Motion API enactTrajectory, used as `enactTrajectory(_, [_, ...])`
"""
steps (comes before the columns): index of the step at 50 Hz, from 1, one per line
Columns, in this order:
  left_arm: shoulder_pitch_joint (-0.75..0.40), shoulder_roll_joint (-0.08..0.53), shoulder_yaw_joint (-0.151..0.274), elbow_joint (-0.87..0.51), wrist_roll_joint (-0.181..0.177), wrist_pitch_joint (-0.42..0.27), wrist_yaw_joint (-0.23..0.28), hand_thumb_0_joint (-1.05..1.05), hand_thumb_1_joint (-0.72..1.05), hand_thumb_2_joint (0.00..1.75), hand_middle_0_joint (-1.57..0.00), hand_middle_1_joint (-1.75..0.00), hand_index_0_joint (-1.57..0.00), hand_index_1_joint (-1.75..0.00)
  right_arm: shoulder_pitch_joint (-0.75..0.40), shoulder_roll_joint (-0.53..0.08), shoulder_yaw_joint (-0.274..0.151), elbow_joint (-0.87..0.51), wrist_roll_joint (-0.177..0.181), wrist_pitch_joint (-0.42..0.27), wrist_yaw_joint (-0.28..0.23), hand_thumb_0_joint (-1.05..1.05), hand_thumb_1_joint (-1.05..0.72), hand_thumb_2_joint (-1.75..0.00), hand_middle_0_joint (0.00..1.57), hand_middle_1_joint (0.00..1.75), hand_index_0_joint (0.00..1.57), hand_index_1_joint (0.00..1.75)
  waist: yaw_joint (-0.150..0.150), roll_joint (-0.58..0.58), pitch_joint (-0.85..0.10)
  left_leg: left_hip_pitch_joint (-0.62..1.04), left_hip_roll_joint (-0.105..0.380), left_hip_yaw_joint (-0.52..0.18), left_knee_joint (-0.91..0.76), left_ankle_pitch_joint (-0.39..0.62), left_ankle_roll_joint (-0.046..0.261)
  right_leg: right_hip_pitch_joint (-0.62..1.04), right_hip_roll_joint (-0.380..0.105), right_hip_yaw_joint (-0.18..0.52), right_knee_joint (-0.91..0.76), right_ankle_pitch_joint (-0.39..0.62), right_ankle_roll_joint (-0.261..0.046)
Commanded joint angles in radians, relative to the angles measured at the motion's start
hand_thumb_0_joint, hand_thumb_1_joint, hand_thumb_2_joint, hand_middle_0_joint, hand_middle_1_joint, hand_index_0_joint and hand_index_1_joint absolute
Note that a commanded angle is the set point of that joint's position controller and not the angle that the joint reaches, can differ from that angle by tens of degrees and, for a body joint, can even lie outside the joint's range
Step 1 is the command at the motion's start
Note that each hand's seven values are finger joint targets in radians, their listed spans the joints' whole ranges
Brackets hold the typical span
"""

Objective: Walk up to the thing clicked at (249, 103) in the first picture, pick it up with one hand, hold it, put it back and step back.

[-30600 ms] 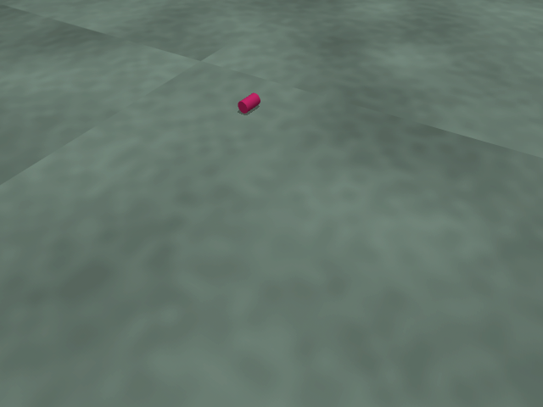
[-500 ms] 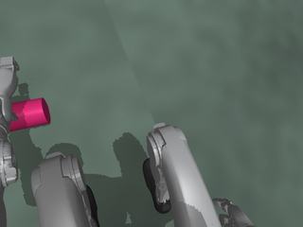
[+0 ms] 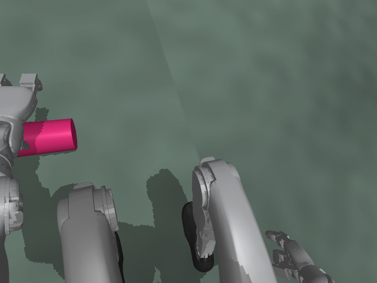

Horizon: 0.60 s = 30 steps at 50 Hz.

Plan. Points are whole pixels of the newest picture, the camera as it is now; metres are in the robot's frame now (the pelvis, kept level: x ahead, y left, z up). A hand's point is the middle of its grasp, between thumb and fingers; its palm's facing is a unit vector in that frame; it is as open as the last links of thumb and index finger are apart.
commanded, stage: close in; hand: left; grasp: from above
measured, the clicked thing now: (45, 137) +0.48 +0.27 -0.29
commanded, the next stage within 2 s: rest palm in 0.04 s
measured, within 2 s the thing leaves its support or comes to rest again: neither
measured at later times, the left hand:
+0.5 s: hand (36, 135) +0.46 +0.27 -0.23, palm faces -0.49 -0.05 -0.87, open 14.2 cm
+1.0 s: hand (34, 137) +0.47 +0.28 -0.26, palm faces -0.48 -0.09 -0.87, open 14.1 cm
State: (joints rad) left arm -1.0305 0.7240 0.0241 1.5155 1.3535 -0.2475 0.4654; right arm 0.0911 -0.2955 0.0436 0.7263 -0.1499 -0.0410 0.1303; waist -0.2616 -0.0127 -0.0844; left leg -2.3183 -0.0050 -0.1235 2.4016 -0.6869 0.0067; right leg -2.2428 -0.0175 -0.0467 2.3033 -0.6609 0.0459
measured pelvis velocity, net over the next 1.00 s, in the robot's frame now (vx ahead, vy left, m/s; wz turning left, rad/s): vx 0.01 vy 0.00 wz -0.07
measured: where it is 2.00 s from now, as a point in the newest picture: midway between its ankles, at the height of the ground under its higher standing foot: (158, 263)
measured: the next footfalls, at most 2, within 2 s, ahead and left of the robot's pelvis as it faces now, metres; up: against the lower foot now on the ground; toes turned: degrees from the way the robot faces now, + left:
none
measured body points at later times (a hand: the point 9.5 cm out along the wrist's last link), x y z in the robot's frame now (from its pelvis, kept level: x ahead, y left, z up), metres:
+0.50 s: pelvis +0.00 -0.01 -0.02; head +0.26 +0.07 +0.33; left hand +0.48 +0.27 -0.18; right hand +0.01 -0.28 -0.11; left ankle +0.08 +0.12 -0.30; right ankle +0.11 -0.14 -0.30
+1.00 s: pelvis +0.01 +0.00 -0.03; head +0.27 +0.08 +0.32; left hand +0.49 +0.28 -0.21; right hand +0.03 -0.27 -0.11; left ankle +0.08 +0.12 -0.30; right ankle +0.11 -0.14 -0.30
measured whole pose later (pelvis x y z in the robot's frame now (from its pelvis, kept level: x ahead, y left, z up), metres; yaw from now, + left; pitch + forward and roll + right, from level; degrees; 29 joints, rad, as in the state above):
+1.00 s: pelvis +0.01 +0.00 -0.03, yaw -4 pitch +30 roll -11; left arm -1.00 0.91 0.18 1.67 1.33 -0.24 0.54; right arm 0.13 -0.32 0.18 0.70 -0.26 -0.16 0.25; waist -0.35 -0.07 0.10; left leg -2.37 0.00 -0.20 2.55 -0.73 -0.01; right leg -2.28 0.01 -0.10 2.40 -0.66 0.07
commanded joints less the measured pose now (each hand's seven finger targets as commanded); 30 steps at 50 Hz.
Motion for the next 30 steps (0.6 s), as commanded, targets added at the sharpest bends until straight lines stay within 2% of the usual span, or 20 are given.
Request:
enactTrajectory(1, [-0.270, 0.166, 0.007, 0.032, -0.014, 0.064, 0.023, 0.00, -0.54, 1.01, -0.06, -1.02, -0.07, -1.01, 0.249, -0.251, -0.049, 0.018, 0.003, -0.012, 0.000, 0.00, -0.90, -0.90, 0.20, 0.30, 0.20, 0.30, -0.062, 0.266, -0.489, 0.494, -0.022, 0.063, -0.279, 0.139, 0.026, 0.207, 0.026, -0.121, -0.210, 0.180, -0.070])
enactTrajectory(3, [-0.284, 0.205, 0.016, 0.005, -0.040, 0.073, -0.004, 0.00, -0.55, 1.01, -0.06, -1.02, -0.07, -1.02, 0.236, -0.253, -0.040, 0.000, 0.004, -0.021, 0.000, 0.00, -0.90, -0.90, 0.20, 0.30, 0.20, 0.30, -0.049, 0.278, -0.538, 0.496, -0.024, 0.068, -0.271, 0.134, 0.030, 0.247, 0.029, -0.115, -0.209, 0.178, -0.073])
enactTrajectory(4, [-0.286, 0.233, 0.030, -0.018, -0.039, 0.075, -0.017, 0.00, -0.54, 1.01, -0.06, -1.03, -0.07, -1.02, 0.242, -0.259, -0.040, -0.010, 0.004, -0.025, 0.002, 0.00, -0.90, -0.90, 0.20, 0.30, 0.20, 0.30, -0.050, 0.283, -0.553, 0.510, -0.023, 0.069, -0.262, 0.149, 0.029, 0.260, 0.024, -0.109, -0.206, 0.191, -0.072])
enactTrajectory(5, [-0.299, 0.251, 0.037, -0.054, -0.051, 0.071, -0.023, 0.00, -0.54, 1.00, -0.06, -1.02, -0.07, -1.02, 0.237, -0.253, -0.036, -0.016, 0.005, -0.024, 0.002, 0.00, -0.90, -0.90, 0.20, 0.30, 0.20, 0.30, -0.036, 0.313, -0.596, 0.522, -0.023, 0.070, -0.267, 0.158, 0.026, 0.285, 0.027, -0.108, -0.203, 0.196, -0.073])
enactTrajectory(7, [-0.308, 0.297, 0.068, -0.089, -0.058, 0.058, -0.032, 0.00, -0.54, 1.00, -0.06, -1.01, -0.07, -1.01, 0.249, -0.260, -0.038, -0.025, 0.003, -0.021, 0.002, 0.00, -0.90, -0.90, 0.20, 0.30, 0.20, 0.30, -0.036, 0.329, -0.628, 0.538, -0.020, 0.064, -0.258, 0.176, 0.021, 0.290, 0.026, -0.110, -0.188, 0.207, -0.073])
enactTrajectory(9, [-0.299, 0.309, 0.082, -0.101, -0.060, 0.035, -0.035, 0.00, -0.56, 1.02, -0.06, -1.00, -0.05, -1.01, 0.248, -0.255, -0.031, -0.034, 0.000, -0.021, 0.003, 0.00, -0.90, -0.90, 0.20, 0.30, 0.20, 0.30, -0.046, 0.323, -0.600, 0.501, -0.021, 0.075, -0.237, 0.168, 0.023, 0.301, 0.032, -0.109, -0.189, 0.205, -0.075])
enactTrajectory(11, [-0.294, 0.324, 0.092, -0.099, -0.059, 0.008, -0.032, 0.00, -0.57, 1.02, -0.06, -0.99, -0.05, -1.00, 0.250, -0.255, -0.025, -0.032, -0.005, -0.019, 0.002, 0.00, -0.90, -0.90, 0.20, 0.30, 0.20, 0.30, -0.058, 0.267, -0.579, 0.437, -0.023, 0.086, -0.209, 0.144, 0.031, 0.330, 0.038, -0.102, -0.200, 0.188, -0.073])
enactTrajectory(13, [-0.290, 0.347, 0.110, -0.106, -0.053, -0.023, -0.021, 0.00, -0.57, 1.02, -0.06, -0.99, -0.05, -1.00, 0.267, -0.255, -0.018, -0.023, -0.016, -0.020, 0.003, 0.00, -0.90, -0.90, 0.20, 0.30, 0.20, 0.30, -0.060, 0.270, -0.569, 0.418, -0.023, 0.086, -0.196, 0.140, 0.031, 0.345, 0.039, -0.100, -0.199, 0.183, -0.070])
enactTrajectory(14, [-0.294, 0.336, 0.099, -0.109, -0.050, -0.036, -0.016, 0.00, -0.57, 1.02, -0.06, -0.99, -0.05, -1.00, 0.274, -0.251, -0.013, -0.014, -0.022, -0.022, 0.004, 0.00, -0.90, -0.90, 0.20, 0.30, 0.20, 0.30, -0.062, 0.276, -0.575, 0.423, -0.022, 0.089, -0.182, 0.152, 0.031, 0.351, 0.040, -0.099, -0.199, 0.197, -0.067])
enactTrajectory(15, [-0.289, 0.348, 0.109, -0.102, -0.048, -0.050, -0.009, 0.00, -0.56, 1.01, -0.06, -1.00, -0.05, -1.00, 0.276, -0.254, -0.011, -0.013, -0.026, -0.025, 0.006, 0.00, -0.90, -0.90, 0.20, 0.30, 0.20, 0.30, -0.067, 0.268, -0.573, 0.425, -0.020, 0.086, -0.174, 0.156, 0.030, 0.353, 0.042, -0.102, -0.192, 0.200, -0.068])
enactTrajectory(17, [-0.264, 0.320, 0.085, -0.054, -0.043, -0.070, 0.007, 0.00, -0.54, 1.00, -0.06, -1.00, -0.06, -1.00, 0.296, -0.255, -0.003, 0.011, -0.037, -0.028, 0.010, 0.00, -0.90, -0.90, 0.20, 0.30, 0.20, 0.30, -0.077, 0.268, -0.562, 0.422, -0.019, 0.080, -0.164, 0.150, 0.028, 0.342, 0.045, -0.107, -0.188, 0.194, -0.066])
enactTrajectory(18, [-0.287, 0.324, 0.085, -0.052, -0.045, -0.081, 0.020, 0.00, -0.53, 0.99, -0.06, -1.01, -0.06, -1.01, 0.294, -0.261, -0.001, 0.011, -0.045, -0.032, 0.013, 0.00, -0.90, -0.90, 0.20, 0.30, 0.20, 0.30, -0.092, 0.272, -0.546, 0.413, -0.019, 0.077, -0.160, 0.132, 0.027, 0.326, 0.046, -0.114, -0.187, 0.174, -0.067])
enactTrajectory(20, [-0.275, 0.342, 0.087, -0.037, -0.030, -0.090, 0.043, 0.00, -0.53, 0.99, -0.06, -1.00, -0.06, -1.00, 0.294, -0.264, 0.007, 0.016, -0.057, -0.044, 0.017, 0.00, -0.90, -0.90, 0.20, 0.30, 0.20, 0.30, -0.086, 0.298, -0.535, 0.436, -0.016, 0.075, -0.159, 0.124, 0.023, 0.311, 0.048, -0.120, -0.179, 0.168, -0.067])
enactTrajectory(22, [-0.269, 0.374, 0.108, -0.069, -0.015, -0.096, 0.071, 0.00, -0.53, 1.00, -0.06, -1.00, -0.06, -1.00, 0.299, -0.274, 0.006, 0.019, -0.065, -0.049, 0.021, 0.00, -0.90, -0.90, 0.20, 0.30, 0.20, 0.30, -0.083, 0.342, -0.573, 0.482, -0.011, 0.067, -0.160, 0.155, 0.017, 0.318, 0.053, -0.131, -0.164, 0.196, -0.067])
enactTrajectory(24, [-0.251, 0.375, 0.119, -0.061, -0.009, -0.091, 0.103, 0.00, -0.53, 1.01, -0.06, -0.99, -0.06, -0.99, 0.287, -0.277, 0.007, 0.024, -0.071, -0.056, 0.028, 0.00, -0.90, -0.90, 0.20, 0.30, 0.20, 0.30, -0.077, 0.354, -0.573, 0.499, -0.007, 0.063, -0.156, 0.172, 0.014, 0.302, 0.056, -0.143, -0.148, 0.215, -0.066])
enactTrajectory(26, [-0.265, 0.374, 0.108, -0.049, 0.006, -0.082, 0.127, 0.00, -0.52, 1.00, -0.06, -0.99, -0.06, -0.99, 0.278, -0.279, 0.015, 0.023, -0.080, -0.068, 0.040, 0.00, -0.90, -0.90, 0.20, 0.30, 0.20, 0.30, -0.092, 0.361, -0.570, 0.504, -0.004, 0.063, -0.141, 0.181, 0.013, 0.298, 0.061, -0.144, -0.136, 0.229, -0.069])
enactTrajectory(27, [-0.256, 0.391, 0.130, -0.053, 0.010, -0.077, 0.143, 0.00, -0.53, 1.02, -0.06, -0.98, -0.06, -0.99, 0.275, -0.284, 0.014, 0.026, -0.080, -0.069, 0.042, 0.00, -0.89, -0.90, 0.20, 0.30, 0.20, 0.30, -0.085, 0.371, -0.574, 0.500, -0.004, 0.061, -0.145, 0.192, 0.013, 0.299, 0.060, -0.150, -0.132, 0.241, -0.069])
enactTrajectory(28, [-0.240, 0.388, 0.133, -0.029, 0.009, -0.066, 0.158, 0.00, -0.52, 1.03, -0.07, -0.98, -0.06, -0.99, 0.270, -0.284, 0.013, 0.026, -0.079, -0.074, 0.044, 0.00, -0.90, -0.90, 0.20, 0.30, 0.20, 0.30, -0.079, 0.372, -0.557, 0.493, -0.004, 0.062, -0.143, 0.193, 0.012, 0.288, 0.062, -0.149, -0.130, 0.243, -0.071])
enactTrajectory(30, [-0.259, 0.371, 0.113, 0.001, 0.020, -0.047, 0.172, 0.00, -0.54, 1.04, -0.07, -0.97, -0.05, -0.98, 0.266, -0.286, 0.025, 0.027, -0.089, -0.086, 0.056, 0.00, -0.90, -0.90, 0.20, 0.30, 0.20, 0.30, -0.100, 0.383, -0.526, 0.487, -0.002, 0.062, -0.136, 0.190, 0.012, 0.276, 0.064, -0.153, -0.123, 0.246, -0.070])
